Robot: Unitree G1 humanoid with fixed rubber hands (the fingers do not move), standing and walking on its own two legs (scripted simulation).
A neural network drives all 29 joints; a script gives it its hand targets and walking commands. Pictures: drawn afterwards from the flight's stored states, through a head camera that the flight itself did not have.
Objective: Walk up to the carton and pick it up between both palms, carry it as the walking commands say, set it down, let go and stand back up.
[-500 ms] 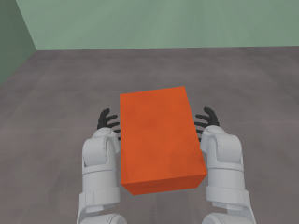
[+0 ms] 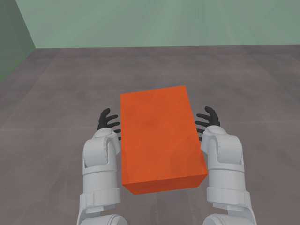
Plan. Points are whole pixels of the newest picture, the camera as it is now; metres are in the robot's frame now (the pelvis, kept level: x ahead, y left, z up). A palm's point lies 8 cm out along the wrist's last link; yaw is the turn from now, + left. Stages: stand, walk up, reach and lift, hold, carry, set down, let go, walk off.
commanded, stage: carry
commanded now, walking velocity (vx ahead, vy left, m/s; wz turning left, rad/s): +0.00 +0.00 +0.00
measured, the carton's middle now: (159, 140) +0.36 +0.01 +0.04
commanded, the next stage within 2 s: none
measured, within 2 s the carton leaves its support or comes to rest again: neither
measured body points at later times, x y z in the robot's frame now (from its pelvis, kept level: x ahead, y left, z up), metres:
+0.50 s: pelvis +0.00 +0.00 +0.00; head -0.04 +0.01 +0.45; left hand +0.33 +0.15 +0.11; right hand +0.33 -0.13 +0.12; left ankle +0.04 +0.10 -0.72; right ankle +0.08 -0.15 -0.72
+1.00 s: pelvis +0.00 +0.00 +0.00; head -0.04 +0.01 +0.45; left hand +0.33 +0.15 +0.11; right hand +0.33 -0.13 +0.12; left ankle +0.04 +0.10 -0.72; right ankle +0.08 -0.15 -0.72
